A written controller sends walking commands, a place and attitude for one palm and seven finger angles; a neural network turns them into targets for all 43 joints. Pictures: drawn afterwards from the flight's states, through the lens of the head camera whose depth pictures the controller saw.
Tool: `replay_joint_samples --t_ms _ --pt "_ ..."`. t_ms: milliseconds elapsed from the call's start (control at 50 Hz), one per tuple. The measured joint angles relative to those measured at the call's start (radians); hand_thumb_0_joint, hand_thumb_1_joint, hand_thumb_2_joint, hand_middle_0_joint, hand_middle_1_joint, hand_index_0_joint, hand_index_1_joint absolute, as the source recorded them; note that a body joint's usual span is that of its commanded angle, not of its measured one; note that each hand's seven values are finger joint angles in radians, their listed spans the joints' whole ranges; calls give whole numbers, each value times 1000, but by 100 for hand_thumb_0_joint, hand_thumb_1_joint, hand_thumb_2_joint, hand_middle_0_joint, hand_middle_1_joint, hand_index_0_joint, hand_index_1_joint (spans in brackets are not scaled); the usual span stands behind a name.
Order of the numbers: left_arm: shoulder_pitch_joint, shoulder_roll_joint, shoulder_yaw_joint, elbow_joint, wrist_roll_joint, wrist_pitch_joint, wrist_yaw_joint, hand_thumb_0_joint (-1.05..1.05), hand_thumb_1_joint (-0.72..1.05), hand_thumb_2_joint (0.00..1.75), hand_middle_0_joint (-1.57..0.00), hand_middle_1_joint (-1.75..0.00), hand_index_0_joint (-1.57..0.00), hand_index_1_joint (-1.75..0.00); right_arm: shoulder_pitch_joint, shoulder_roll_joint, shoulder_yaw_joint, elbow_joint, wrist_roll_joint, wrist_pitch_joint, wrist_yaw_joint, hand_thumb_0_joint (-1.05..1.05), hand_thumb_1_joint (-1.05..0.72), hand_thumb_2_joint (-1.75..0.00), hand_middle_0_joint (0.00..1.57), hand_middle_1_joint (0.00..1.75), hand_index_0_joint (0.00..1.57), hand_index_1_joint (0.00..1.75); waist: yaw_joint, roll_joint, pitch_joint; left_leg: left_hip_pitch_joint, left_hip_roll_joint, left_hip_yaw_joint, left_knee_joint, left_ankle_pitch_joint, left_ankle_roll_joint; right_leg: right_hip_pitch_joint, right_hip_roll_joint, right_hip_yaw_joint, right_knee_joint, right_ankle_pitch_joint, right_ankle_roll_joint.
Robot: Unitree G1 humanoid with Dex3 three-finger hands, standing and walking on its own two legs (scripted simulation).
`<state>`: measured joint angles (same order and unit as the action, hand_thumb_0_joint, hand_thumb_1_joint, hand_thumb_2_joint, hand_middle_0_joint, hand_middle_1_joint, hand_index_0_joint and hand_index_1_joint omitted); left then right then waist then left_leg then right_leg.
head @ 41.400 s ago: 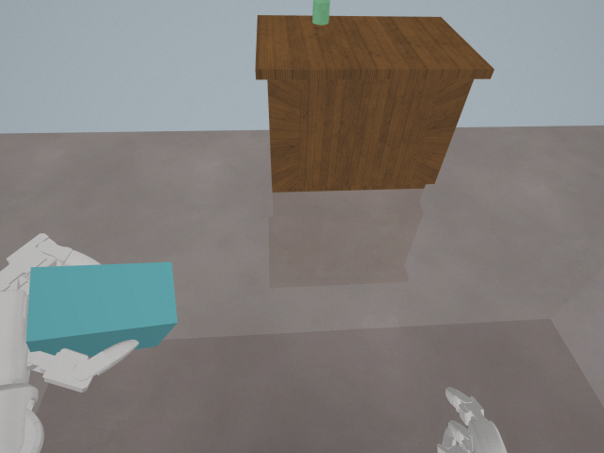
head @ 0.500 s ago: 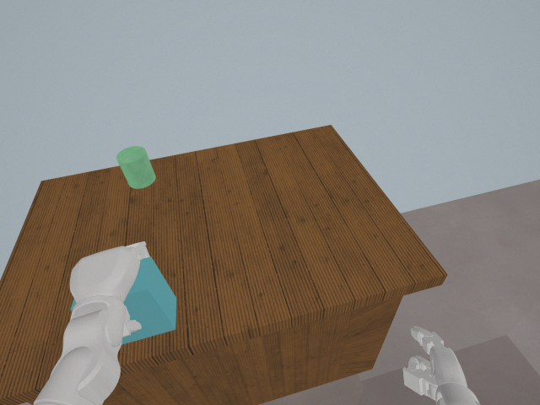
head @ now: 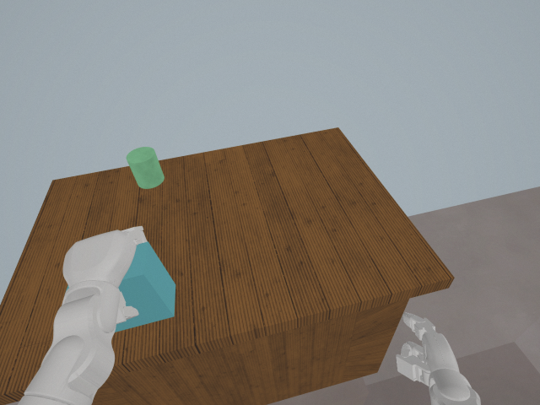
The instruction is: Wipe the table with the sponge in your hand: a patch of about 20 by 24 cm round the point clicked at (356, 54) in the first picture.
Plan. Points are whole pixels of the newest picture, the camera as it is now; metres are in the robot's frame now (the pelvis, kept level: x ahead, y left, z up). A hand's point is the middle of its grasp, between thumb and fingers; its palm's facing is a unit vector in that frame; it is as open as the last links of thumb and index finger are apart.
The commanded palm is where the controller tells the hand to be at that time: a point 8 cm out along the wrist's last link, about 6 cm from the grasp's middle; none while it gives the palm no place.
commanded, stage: lift the sponge slowly off the table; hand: left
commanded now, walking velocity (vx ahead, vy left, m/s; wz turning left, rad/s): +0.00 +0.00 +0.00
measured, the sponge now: (132, 295) +0.24 +0.27 +0.04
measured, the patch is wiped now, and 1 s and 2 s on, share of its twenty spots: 1.00 1.00 1.00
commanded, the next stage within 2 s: bring the sponge back beside the body in 0.28 s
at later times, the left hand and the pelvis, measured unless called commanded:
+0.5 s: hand (122, 271) +0.25 +0.27 +0.09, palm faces +0.04 -0.13 -0.99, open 10.1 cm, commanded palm +0.21 +0.27 +0.16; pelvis -0.01 +0.01 +0.00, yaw +0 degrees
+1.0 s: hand (102, 287) +0.21 +0.28 +0.10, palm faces +0.07 -0.12 -0.99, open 10.1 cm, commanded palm +0.18 +0.27 +0.17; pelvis -0.01 +0.00 +0.00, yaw +0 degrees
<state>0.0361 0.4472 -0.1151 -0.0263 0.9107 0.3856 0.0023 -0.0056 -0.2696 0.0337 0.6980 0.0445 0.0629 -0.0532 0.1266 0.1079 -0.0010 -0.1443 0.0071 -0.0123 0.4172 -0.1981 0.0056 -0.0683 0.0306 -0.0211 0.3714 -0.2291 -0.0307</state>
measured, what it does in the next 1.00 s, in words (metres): stands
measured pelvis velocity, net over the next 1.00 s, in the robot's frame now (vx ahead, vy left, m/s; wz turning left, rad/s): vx -0.01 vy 0.00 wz -0.01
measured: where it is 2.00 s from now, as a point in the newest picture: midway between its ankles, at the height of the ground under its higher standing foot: outside the picture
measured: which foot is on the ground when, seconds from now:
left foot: down 0.00-1.00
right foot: down 0.00-1.00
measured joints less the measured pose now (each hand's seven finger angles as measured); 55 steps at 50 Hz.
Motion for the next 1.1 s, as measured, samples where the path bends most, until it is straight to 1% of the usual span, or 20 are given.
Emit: replay_joint_samples --t_ms 60,120,200,300,340,400,520,600,700,740,820,920,1000,1100 --pt "5 4 1 -24 0 -15 -1 -1 -50 105 -71 -134 -74 -135 0 1 -1 2 -3 -2 -1 1 -91 -90 20 30 20 30 4 0 3 3 0 3 -3 2 1 2 -1 3 -4 4 1" --pt "0 7 2 -32 1 -15 4 -1 -51 105 -71 -134 -74 -135 -3 4 2 6 -3 0 0 1 -91 -90 20 30 20 30 5 -1 3 5 -1 5 -8 6 2 3 -2 6 -7 7 3" --pt "-18 12 4 -37 -3 10 5 -1 -51 105 -71 -134 -74 -135 -5 9 6 8 0 2 2 1 -91 -90 20 30 20 30 3 -2 2 7 -3 7 -14 12 3 2 -4 7 -9 11 4" --pt "-41 14 3 -23 -2 44 -14 -1 -51 105 -71 -134 -74 -135 -11 9 15 7 4 8 5 1 -91 -90 20 30 20 30 -2 -1 -1 2 -6 6 -17 18 5 -4 -6 6 -8 15 6" --pt "-47 13 -1 -16 -3 49 -25 -1 -51 105 -71 -134 -74 -135 -12 8 18 4 5 9 4 1 -91 -90 20 30 20 30 -4 -1 1 -1 -7 5 -18 20 5 -7 -7 6 -7 16 7" --pt "-54 10 -11 -9 1 38 -35 -1 -51 105 -71 -134 -74 -135 -10 7 18 0 4 4 1 1 -91 -90 21 30 20 30 -4 -2 4 -5 -8 4 -16 22 6 -11 -8 4 -5 16 7" --pt "-15 3 -8 -61 0 2 -15 -1 -51 105 -71 -134 -74 -135 -3 11 13 -1 -3 -3 7 1 -91 -90 20 30 20 30 0 0 6 0 -6 9 -17 20 6 -8 -6 10 -6 18 7" --pt "0 5 -4 -72 -1 24 2 -1 -51 105 -71 -134 -74 -135 -2 10 13 5 -2 3 11 1 -91 -90 20 30 20 30 4 1 3 2 -4 10 -17 19 4 -7 -5 11 -5 16 6" --pt "1 16 7 -65 -12 55 -13 -1 -51 105 -71 -134 -74 -135 -7 6 16 7 1 4 7 1 -91 -90 20 30 20 30 4 4 5 0 -4 4 -13 19 3 -6 -3 6 -2 14 4" --pt "11 21 11 -77 -16 53 -23 -1 -51 105 -71 -134 -74 -135 -9 4 16 4 0 1 4 1 -91 -90 21 30 20 30 5 5 7 0 -3 3 -10 17 2 -5 -2 5 -1 13 3" --pt "45 28 23 -108 -21 29 -33 -1 -51 105 -71 -134 -74 -135 -12 3 15 -2 -4 -4 3 1 -91 -90 20 30 20 30 4 6 7 0 0 2 -5 14 1 -5 0 5 2 11 1" --pt "87 35 34 -156 -23 11 -25 -1 -51 105 -71 -134 -75 -135 -10 1 11 -9 -8 -6 4 1 -91 -90 20 30 20 30 9 6 7 4 2 3 -1 9 -1 -1 2 6 6 8 0" --pt "105 39 43 -175 -26 19 -18 -1 -51 105 -71 -134 -75 -135 -11 0 11 -9 -8 -4 4 1 -91 -90 20 30 20 30 14 6 5 3 3 3 2 8 -2 -1 4 6 8 7 -1" --pt "118 44 49 -185 -31 34 -26 -1 -51 105 -71 -134 -75 -135 -16 0 13 -10 -7 -4 3 1 -91 -90 20 30 20 30 14 7 7 2 4 1 7 8 -3 -1 4 4 12 7 -2"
